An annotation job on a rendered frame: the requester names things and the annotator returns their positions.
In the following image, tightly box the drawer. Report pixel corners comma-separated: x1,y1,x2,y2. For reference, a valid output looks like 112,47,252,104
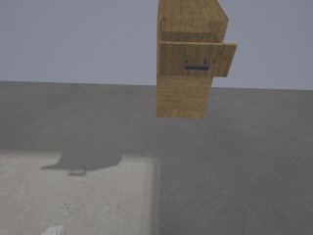
159,31,238,77

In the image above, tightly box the left robot hand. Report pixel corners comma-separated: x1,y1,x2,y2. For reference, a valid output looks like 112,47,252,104
41,225,65,235

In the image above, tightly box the handle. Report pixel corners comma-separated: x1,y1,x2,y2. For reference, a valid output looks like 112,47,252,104
185,60,209,71

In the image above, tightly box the cabinet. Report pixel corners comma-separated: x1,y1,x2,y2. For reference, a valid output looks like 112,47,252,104
156,0,229,118

